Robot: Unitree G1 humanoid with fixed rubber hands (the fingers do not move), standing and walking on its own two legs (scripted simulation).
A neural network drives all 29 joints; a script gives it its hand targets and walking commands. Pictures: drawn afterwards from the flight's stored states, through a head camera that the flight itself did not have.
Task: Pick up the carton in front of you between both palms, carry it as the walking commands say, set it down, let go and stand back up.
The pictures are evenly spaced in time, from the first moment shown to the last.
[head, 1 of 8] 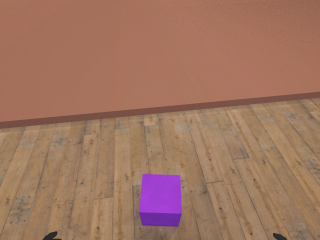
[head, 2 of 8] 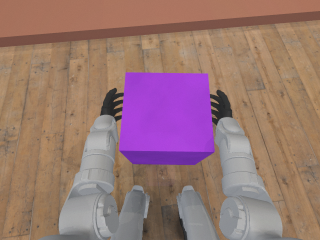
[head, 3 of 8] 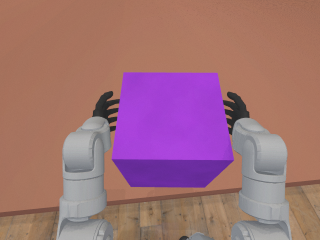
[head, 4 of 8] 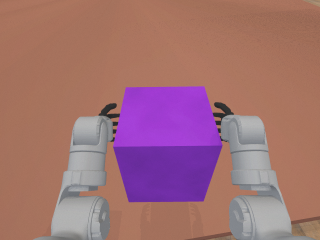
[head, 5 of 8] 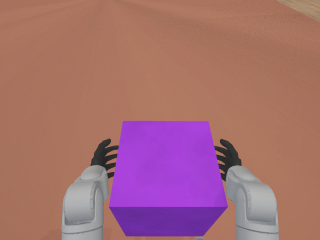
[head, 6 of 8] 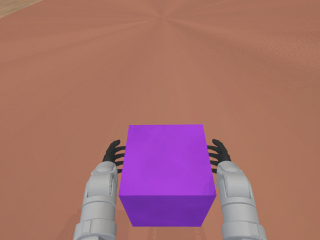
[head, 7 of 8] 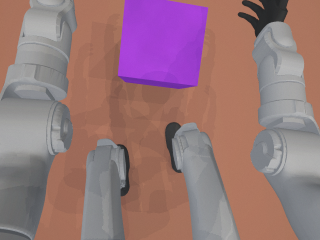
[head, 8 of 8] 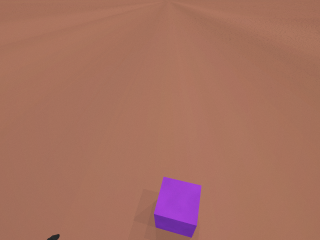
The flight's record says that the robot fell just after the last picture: no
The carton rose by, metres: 0.84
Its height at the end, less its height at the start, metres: +0.08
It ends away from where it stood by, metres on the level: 3.47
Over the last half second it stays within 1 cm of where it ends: yes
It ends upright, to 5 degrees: yes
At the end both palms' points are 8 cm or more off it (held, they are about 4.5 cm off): yes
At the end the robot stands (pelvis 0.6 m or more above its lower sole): yes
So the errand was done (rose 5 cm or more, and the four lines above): yes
